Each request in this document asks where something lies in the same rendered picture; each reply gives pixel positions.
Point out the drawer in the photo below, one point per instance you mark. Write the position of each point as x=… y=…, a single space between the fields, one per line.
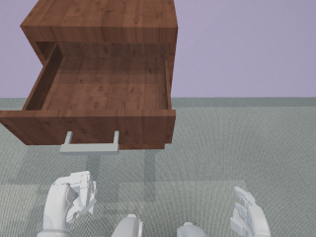
x=95 y=89

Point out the robot right hand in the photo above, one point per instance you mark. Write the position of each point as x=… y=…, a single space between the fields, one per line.
x=253 y=221

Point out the left robot thigh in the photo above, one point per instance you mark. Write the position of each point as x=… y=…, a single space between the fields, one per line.
x=129 y=227

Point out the robot thigh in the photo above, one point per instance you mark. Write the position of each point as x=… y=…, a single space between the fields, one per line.
x=129 y=227
x=190 y=231

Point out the right robot thigh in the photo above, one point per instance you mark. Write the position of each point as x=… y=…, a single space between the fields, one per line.
x=190 y=231

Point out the handle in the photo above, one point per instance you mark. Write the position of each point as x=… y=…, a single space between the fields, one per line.
x=78 y=149

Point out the cabinet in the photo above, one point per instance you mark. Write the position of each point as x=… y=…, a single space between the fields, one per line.
x=125 y=21

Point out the robot left hand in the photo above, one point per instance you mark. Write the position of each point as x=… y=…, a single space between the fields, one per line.
x=78 y=189

